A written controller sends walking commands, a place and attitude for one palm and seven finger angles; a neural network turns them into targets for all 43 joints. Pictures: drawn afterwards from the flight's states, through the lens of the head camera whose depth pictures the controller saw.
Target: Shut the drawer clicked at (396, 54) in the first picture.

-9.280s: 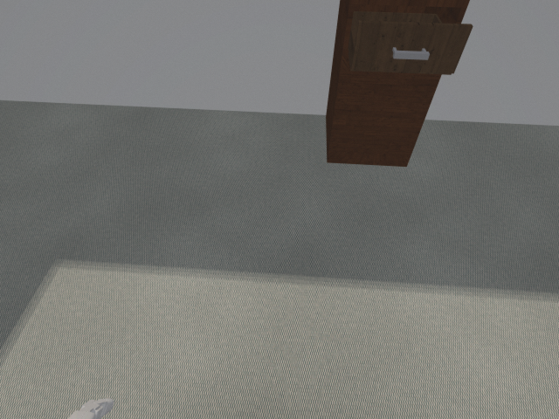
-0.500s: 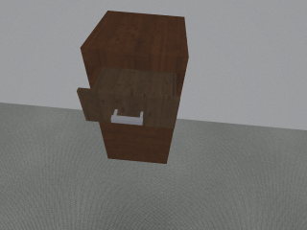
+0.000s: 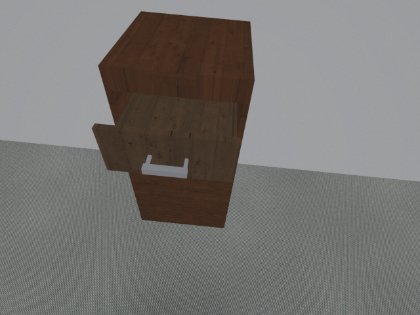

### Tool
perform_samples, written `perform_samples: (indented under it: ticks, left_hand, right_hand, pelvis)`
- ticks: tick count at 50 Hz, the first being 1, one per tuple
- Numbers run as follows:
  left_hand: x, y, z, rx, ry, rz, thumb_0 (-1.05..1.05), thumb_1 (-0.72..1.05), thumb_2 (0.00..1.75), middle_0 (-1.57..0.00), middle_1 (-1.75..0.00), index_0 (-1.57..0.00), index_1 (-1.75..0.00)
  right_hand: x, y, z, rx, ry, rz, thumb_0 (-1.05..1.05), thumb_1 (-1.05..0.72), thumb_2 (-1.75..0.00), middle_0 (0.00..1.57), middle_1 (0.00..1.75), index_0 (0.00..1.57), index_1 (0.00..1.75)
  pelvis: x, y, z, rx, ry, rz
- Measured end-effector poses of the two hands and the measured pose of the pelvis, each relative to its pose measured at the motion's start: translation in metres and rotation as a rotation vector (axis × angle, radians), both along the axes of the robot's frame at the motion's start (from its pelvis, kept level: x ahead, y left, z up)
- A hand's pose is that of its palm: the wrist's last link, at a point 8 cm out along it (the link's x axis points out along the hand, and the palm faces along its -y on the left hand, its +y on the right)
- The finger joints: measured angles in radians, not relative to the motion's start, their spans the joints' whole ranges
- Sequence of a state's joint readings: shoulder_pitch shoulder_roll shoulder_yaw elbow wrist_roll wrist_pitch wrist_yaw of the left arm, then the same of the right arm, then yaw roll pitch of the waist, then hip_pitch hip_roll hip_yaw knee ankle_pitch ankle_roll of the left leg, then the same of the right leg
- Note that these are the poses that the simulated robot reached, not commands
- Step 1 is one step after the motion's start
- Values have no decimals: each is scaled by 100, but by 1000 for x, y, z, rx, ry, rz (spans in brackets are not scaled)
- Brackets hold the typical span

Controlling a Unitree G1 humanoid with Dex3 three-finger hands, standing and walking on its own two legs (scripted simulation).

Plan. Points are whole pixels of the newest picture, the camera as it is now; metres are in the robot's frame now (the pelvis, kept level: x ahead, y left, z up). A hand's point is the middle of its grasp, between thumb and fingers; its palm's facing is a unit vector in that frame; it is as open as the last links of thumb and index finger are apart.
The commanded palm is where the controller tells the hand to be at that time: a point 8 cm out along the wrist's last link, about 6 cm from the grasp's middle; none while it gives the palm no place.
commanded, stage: shuffle to correct the standing spot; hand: left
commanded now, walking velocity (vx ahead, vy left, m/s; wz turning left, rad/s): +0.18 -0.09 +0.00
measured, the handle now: (166, 165) +0.50 +0.15 -0.06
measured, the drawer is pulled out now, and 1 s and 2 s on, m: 0.17 0.17 0.17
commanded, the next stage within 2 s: come to a stop and stand still in 0.24 s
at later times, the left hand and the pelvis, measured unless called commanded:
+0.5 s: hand out of the picture +0.09 +0.13 -0.16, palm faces +0.04 -0.98 -0.20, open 7.3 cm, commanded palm none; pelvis +0.08 -0.05 +0.01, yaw +0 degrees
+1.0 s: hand out of the picture +0.05 +0.13 -0.17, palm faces +0.05 -0.98 -0.21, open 7.4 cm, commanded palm none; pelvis +0.06 -0.05 +0.00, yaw +0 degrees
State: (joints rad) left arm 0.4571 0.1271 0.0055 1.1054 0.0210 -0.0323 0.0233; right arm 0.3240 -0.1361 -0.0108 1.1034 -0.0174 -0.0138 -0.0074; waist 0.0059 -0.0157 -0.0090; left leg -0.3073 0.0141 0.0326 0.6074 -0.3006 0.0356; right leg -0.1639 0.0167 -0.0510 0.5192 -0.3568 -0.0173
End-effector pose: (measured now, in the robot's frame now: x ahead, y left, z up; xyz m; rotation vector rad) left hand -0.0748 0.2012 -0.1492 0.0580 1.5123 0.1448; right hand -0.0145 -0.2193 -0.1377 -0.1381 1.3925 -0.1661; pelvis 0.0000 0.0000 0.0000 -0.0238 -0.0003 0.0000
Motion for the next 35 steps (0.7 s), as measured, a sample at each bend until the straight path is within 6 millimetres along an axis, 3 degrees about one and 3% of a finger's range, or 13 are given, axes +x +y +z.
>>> perform_samples:
  ticks: [6,14,18,23,28,35]
  left_hand:
    - [24,-4,-6,-25,36,-34,1,91,90,-20,-30,-20,-30]
    - [123,-3,11,51,-133,-96,2,93,90,-20,-30,-20,-30]
    - [154,-2,11,113,-223,-81,3,94,90,-20,-30,-20,-30]
    - [158,-16,17,111,-217,-45,1,93,90,-20,-30,-20,-30]
    - [157,-37,11,44,-161,-44,1,92,90,-20,-30,-20,-30]
    - [159,-38,-5,8,-127,-21,1,91,90,-20,-30,-20,-30]
  right_hand:
    - [27,-1,2,-24,-50,-23,1,-92,-90,20,30,20,30]
    - [14,-14,1,22,37,-58,1,-91,-90,20,30,20,30]
    - [17,-31,-14,48,94,-53,1,-90,-90,20,30,20,30]
    - [60,-48,-4,33,57,-20,1,-91,-90,20,30,20,30]
    - [111,-52,5,-8,-43,-4,2,-92,-90,19,30,20,30]
    - [150,-47,9,-46,-123,27,1,-93,-90,19,30,20,30]
  pelvis:
    - [21,-1,-2,25,-2,-30]
    - [39,-24,7,24,0,-30]
    - [53,-41,-4,27,-11,-10]
    - [70,-48,5,13,-15,10]
    - [84,-46,9,15,-24,-7]
    - [89,-38,2,21,-40,-22]
